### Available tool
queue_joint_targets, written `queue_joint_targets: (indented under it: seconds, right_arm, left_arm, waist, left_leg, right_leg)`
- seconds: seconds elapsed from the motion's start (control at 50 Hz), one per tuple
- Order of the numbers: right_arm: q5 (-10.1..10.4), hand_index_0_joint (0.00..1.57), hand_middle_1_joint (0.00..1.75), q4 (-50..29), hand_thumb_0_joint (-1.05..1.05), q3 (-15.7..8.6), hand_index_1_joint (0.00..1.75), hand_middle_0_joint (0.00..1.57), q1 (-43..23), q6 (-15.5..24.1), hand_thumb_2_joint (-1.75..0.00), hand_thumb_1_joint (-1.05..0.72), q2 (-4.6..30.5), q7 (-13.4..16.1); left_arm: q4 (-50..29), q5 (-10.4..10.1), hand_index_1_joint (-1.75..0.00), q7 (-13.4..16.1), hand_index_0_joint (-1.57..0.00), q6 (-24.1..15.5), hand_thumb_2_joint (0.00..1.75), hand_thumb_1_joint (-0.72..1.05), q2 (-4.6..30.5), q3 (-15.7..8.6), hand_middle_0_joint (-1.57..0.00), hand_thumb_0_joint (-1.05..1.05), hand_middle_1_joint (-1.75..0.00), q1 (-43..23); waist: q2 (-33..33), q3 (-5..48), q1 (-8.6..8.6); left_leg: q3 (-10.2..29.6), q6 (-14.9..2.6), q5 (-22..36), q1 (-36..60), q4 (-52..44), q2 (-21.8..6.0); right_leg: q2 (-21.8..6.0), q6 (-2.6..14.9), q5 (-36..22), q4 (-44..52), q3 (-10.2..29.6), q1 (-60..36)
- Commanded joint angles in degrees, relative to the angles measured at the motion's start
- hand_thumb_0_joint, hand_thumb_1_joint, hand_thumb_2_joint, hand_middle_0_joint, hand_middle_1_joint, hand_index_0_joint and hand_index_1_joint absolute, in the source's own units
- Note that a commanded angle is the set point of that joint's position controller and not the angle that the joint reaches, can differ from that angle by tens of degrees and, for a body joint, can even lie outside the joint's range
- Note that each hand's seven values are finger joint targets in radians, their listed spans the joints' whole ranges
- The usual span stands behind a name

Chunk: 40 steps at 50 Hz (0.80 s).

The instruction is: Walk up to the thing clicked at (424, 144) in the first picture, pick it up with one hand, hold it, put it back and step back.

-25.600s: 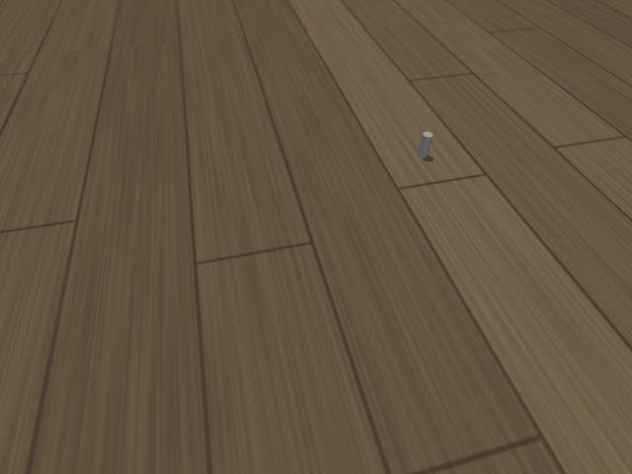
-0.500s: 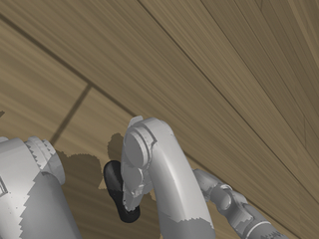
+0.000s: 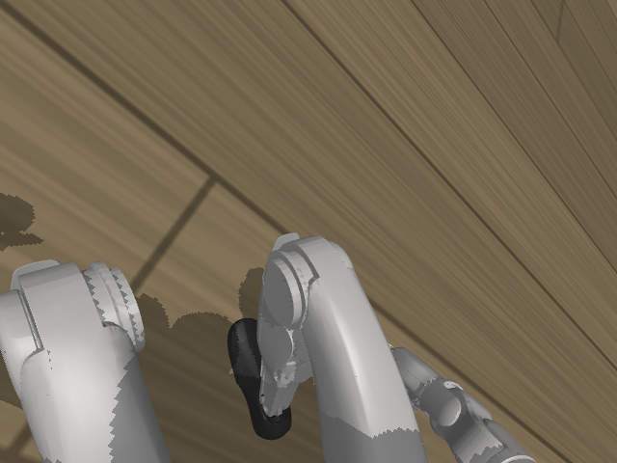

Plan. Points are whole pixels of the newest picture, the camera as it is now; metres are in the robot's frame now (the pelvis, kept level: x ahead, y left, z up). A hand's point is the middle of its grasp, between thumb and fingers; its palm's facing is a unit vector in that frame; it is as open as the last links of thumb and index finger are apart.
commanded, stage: rise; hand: left
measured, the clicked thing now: out of the picture +0.42 +0.29 -0.23
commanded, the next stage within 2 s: home in 0.14 s
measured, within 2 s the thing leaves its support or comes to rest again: neither
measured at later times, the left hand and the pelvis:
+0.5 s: hand out of the picture +0.35 +0.43 -0.02, palm faces +0.45 -0.79 -0.43, open 17.3 cm; pelvis +0.01 -0.01 +0.05, yaw +7 degrees
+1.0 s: hand out of the picture +0.24 +0.32 +0.17, palm faces +0.38 -0.83 -0.42, open 17.5 cm; pelvis +0.05 -0.02 +0.28, yaw +16 degrees
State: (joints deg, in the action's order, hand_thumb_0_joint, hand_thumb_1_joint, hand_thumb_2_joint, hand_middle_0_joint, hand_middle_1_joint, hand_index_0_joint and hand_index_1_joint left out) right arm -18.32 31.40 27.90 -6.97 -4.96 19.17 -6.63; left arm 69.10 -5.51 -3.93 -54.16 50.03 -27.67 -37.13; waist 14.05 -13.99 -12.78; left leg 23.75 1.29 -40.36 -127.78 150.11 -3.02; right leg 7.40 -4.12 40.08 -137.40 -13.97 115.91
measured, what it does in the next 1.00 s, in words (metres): rises, turning left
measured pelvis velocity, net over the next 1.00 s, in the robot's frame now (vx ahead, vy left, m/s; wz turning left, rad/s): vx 0.05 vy -0.02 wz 0.27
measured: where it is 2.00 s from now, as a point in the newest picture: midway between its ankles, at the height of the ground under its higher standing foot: (188, 432)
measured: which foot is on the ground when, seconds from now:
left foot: down 0.00-1.00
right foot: down 0.00-1.00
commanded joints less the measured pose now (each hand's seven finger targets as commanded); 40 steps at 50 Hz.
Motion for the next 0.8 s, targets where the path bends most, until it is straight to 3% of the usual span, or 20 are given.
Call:
queue_joint_targets:
  seconds: [0.0, 0.06, 0.08, 0.1, 0.12, 0.14, 0.18, 0.2, 0.24, 0.28, 0.32, 0.36, 0.42, 0.48, 0.5, 0.58, 0.6, 0.64, 0.72, 0.78]
  right_arm:
    - [3.23, 0.2, 0.3, -1.31, 0.0, -9.91, 0.3, 0.2, 2.72, -0.47, -0.9, -0.9, 19.47, 1.69]
    - [4.63, 0.2, 0.3, -0.84, 0.0, -10.33, 0.3, 0.2, 4.71, 0.1, -0.88, -0.81, 18.87, 2.28]
    - [6.34, 0.2, 0.3, 0.48, 0.0, -14.58, 0.3, 0.2, 7.82, -0.82, -0.91, -0.89, 18.22, 2.71]
    - [6.75, 0.2, 0.3, -0.66, 0.0, -14.43, 0.3, 0.2, 7.99, -1.48, -0.91, -0.92, 17.13, 2.44]
    - [7.17, 0.2, 0.3, -1.56, 0.0, -14.82, 0.3, 0.2, 8.1, -1.89, -0.91, -0.92, 16.55, 2.32]
    - [7.92, 0.2, 0.3, -1.49, 0.0, -15.23, 0.3, 0.2, 8.3, -2.3, -0.91, -0.91, 16.42, 2.28]
    - [8.79, 0.2, 0.3, -1.89, 0.0, -16.4, 0.3, 0.2, 9.17, -2.7, -0.92, -0.95, 15.67, 2.56]
    - [9.3, 0.2, 0.3, -2.11, 0.0, -17.51, 0.3, 0.2, 10.22, -3.1, -0.93, -0.97, 16.02, 2.71]
    - [9.88, 0.2, 0.3, -1.75, 0.0, -18.92, 0.3, 0.2, 11.69, -3.95, -0.9, -0.9, 15.21, 2.61]
    - [10.79, 0.2, 0.3, -2.36, 0.0, -20.05, 0.3, 0.2, 12.4, -4.35, -0.9, -0.9, 14.28, 2.65]
    - [11.76, 0.2, 0.3, -2.28, 0.0, -21.69, 0.3, 0.2, 13.24, -4.59, -0.9, -0.9, 13.59, 2.96]
    - [12.66, 0.2, 0.3, -2.24, 0.0, -23.46, 0.3, 0.2, 14.77, -4.99, -0.9, -0.9, 12.84, 2.97]
    - [14.78, 0.2, 0.3, -3.18, 0.0, -26.25, 0.3, 0.2, 15.15, -4.83, -0.9, -0.9, 11.67, 3.16]
    - [16.73, 0.2, 0.3, -2.83, 0.0, -29.5, 0.3, 0.2, 17.28, -4.85, -0.9, -0.9, 11.1, 3.73]
    - [17.52, 0.2, 0.3, -3.49, 0.0, -30.63, 0.3, 0.2, 17.23, -4.77, -0.9, -0.9, 10.88, 3.9]
    - [19.66, 0.2, 0.3, -5.38, 0.0, -31.63, 0.3, 0.2, 17.41, -4.45, -0.9, -0.9, 8.98, 5.59]
    - [19.97, 0.2, 0.3, -5.99, 0.0, -31.58, 0.3, 0.2, 17.35, -4.42, -0.9, -0.9, 8.24, 6.07]
    - [20.51, 0.2, 0.3, -6.74, 0.0, -31.4, 0.3, 0.2, 16.61, -4.09, -0.9, -0.9, 6.99, 7.2]
    - [20.66, 0.2, 0.3, -7.16, 0.0, -31.37, 0.3, 0.2, 15.94, -2.3, -0.9, -0.9, 5.08, 9.23]
    - [20.68, 0.2, 0.3, -7.23, 0.0, -31.66, 0.3, 0.2, 16.2, -0.74, -0.9, -0.9, 4.1, 10.59]
  left_arm:
    - [-6.44, -2.21, 0.0, -4.73, -0.08, 2.63, 0.0, -0.55, 2.74, 4.23, -0.09, 0.0, 0.0, -9.5]
    - [-9.35, -4.62, -0.03, -6.34, -0.03, 3.92, 0.07, -0.45, 6.37, 1.14, -0.05, 0.0, -0.03, -16.34]
    - [-8.63, 5.3, -0.04, -2.93, -0.07, 7.86, 0.04, -0.51, 20.71, -4.74, -0.07, 0.0, -0.04, -13.57]
    - [-9.39, 5.05, -0.05, -2.25, -0.07, 10.17, 0.05, -0.52, 17.09, -3.58, -0.07, 0.0, -0.06, -16.25]
    - [-10.66, 4.72, -0.05, -2.3, -0.07, 11.7, 0.05, -0.52, 12.44, -1.89, -0.07, 0.0, -0.06, -16.93]
    - [-8.32, 5.11, -0.07, -2.15, -0.07, 13.08, 0.07, -0.52, 10.74, -1.03, -0.07, 0.0, -0.07, -16.89]
    - [-10.81, 6.7, -0.08, -0.72, -0.08, 16.37, 0.07, -0.54, 13.5, -3.31, -0.08, 0.0, -0.09, -14.6]
    - [-14.99, 7.57, -0.08, 0.13, -0.08, 17.86, 0.06, -0.55, 19.32, -6.84, -0.08, 0.0, -0.09, -15.32]
    - [-18.9, 9.02, -0.07, 0.9, -0.06, 20.64, 0.12, -0.46, 22.23, -8.3, -0.06, 0.0, -0.07, -17.29]
    - [-16.52, 9.15, -0.06, 1.22, -0.05, 24.21, 0.06, -0.53, 15.64, -5.79, -0.05, 0.0, -0.06, -12.04]
    - [-19.1, 9.5, -0.06, 2.05, -0.05, 27.34, 0.07, -0.52, 15.39, -6.41, -0.05, 0.0, -0.06, -9.37]
    - [-23.56, 9.65, -0.06, 2.42, -0.06, 30.45, 0.08, -0.51, 12.79, -4.87, -0.06, 0.0, -0.06, -8.51]
    - [-26.29, 9.03, -0.06, 2.58, -0.05, 36.01, 0.06, -0.53, 2.74, 0.91, -0.05, 0.0, -0.06, -0.55]
    - [-41.05, 8.42, -0.06, 3.26, -0.05, 39.67, 0.07, -0.53, 1.59, 2.42, -0.05, 0.0, -0.06, 0.64]
    - [-43.42, 8.14, -0.06, 3.59, -0.05, 41.11, 0.07, -0.53, 0.0, 2.85, -0.05, 0.0, -0.06, 4.96]
    - [-52.86, 7.24, -0.06, 5.56, -0.06, 45.92, 0.08, -0.5, -0.06, 1.68, -0.06, 0.0, -0.06, 13.01]
    - [-54.07, 7.19, -0.06, 6.22, -0.06, 46.86, 0.09, -0.49, 1.28, 0.27, -0.06, 0.0, -0.06, 14.7]
    - [-56.78, 7.09, -0.06, 7.13, -0.06, 48.31, 0.08, -0.51, 0.25, 0.78, -0.06, 0.0, -0.06, 16.47]
    - [-56.3, 6.83, -0.05, 8.7, -0.05, 51.14, 0.05, -0.55, -5.2, 2.93, -0.05, 0.0, -0.05, 23.95]
    - [-57.03, 6.44, -0.05, 9.38, -0.05, 52.92, 0.04, -0.57, -10.42, 6.38, -0.05, 0.0, -0.05, 26.96]
  waist:
    - [-30.1, 31.37, -5.88]
    - [-28.3, 33.19, -5.58]
    - [-35.18, 42.17, 0.92]
    - [-37.29, 42.22, -1.06]
    - [-37.89, 43.85, -1.0]
    - [-37.65, 41.81, -1.62]
    - [-38.01, 41.93, 0.59]
    - [-39.78, 44.73, 3.02]
    - [-42.42, 46.52, 3.78]
    - [-39.79, 45.19, 3.22]
    - [-37.59, 47.0, 5.04]
    - [-36.85, 49.79, 5.8]
    - [-32.21, 51.21, 6.36]
    - [-31.78, 57.06, 8.23]
    - [-31.2, 58.36, 9.22]
    - [-24.29, 59.04, 9.76]
    - [-22.9, 60.14, 10.32]
    - [-22.5, 57.55, 10.72]
    - [-21.09, 54.45, 10.68]
    - [-21.73, 52.45, 10.12]
  left_leg:
    - [-7.61, -0.62, 4.6, 22.29, -19.98, -2.88]
    - [-7.98, -1.46, 3.59, 20.32, -19.16, -2.59]
    - [-10.34, -1.03, 7.8, 28.65, -22.0, -2.52]
    - [-9.68, -0.73, 9.22, 29.18, -22.84, -3.05]
    - [-9.69, -0.56, 9.92, 30.79, -23.52, -3.15]
    - [-9.74, -0.47, 8.2, 28.99, -24.33, -2.98]
    - [-11.1, -0.5, 7.85, 28.82, -25.85, -2.65]
    - [-11.59, -0.39, 8.89, 30.37, -26.42, -2.76]
    - [-12.8, -0.49, 8.7, 31.48, -27.27, -2.52]
    - [-13.6, -0.82, 6.94, 29.91, -28.55, -2.31]
    - [-14.75, -1.15, 5.62, 29.13, -29.7, -2.0]
    - [-15.72, -1.38, 4.84, 29.34, -31.32, -1.6]
    - [-16.26, -1.74, 3.12, 31.26, -34.45, -1.27]
    - [-17.42, -1.73, 5.04, 36.37, -38.33, -0.87]
    - [-17.56, -1.72, 5.2, 38.9, -40.44, -0.82]
    - [-18.08, -2.6, 4.13, 40.11, -45.5, -0.65]
    - [-18.46, -2.75, 4.57, 40.78, -46.83, -0.55]
    - [-19.09, -2.86, 3.19, 42.27, -50.15, -0.42]
    - [-20.2, -2.95, 5.02, 47.3, -55.67, -0.09]
    - [-21.29, -2.88, 8.39, 52.44, -59.05, 0.14]
  right_leg:
    - [1.27, 4.92, -11.78, 11.72, -5.18, -8.27]
    - [1.15, 4.78, -11.1, 12.27, -4.36, -9.57]
    - [0.23, 5.5, -11.22, 12.57, -2.35, -9.01]
    - [0.36, 5.79, -11.72, 12.12, -2.39, -7.58]
    - [0.11, 6.11, -11.98, 11.95, -2.35, -6.4]
    - [-0.04, 6.18, -11.05, 11.96, -2.5, -4.86]
    - [-0.52, 6.09, -10.46, 13.07, -1.79, -5.95]
    - [-0.65, 6.27, -10.57, 12.69, -1.08, -5.77]
    - [-0.85, 6.61, -9.65, 12.98, 0.19, -4.62]
    - [-1.11, 6.64, -8.69, 14.42, 0.57, -4.77]
    - [-1.38, 6.55, -7.56, 16.45, 1.49, -5.76]
    - [-1.66, 6.45, -6.75, 18.14, 2.35, -6.82]
    - [-1.91, 6.52, -5.26, 21.55, 3.19, -5.21]
    - [-2.5, 6.61, -6.46, 25.57, 5.37, -8.64]
    - [-2.77, 6.59, -6.39, 27.29, 6.02, -9.61]
    - [-3.4, 6.0, -5.88, 34.56, 7.97, -18.48]
    - [-3.52, 5.86, -5.94, 36.62, 8.7, -22.0]
    - [-4.02, 5.74, -3.87, 40.13, 10.05, -25.05]
    - [-4.53, 5.52, -4.77, 46.29, 11.76, -32.16]
    - [-4.91, 5.49, -7.8, 51.32, 12.94, -36.39]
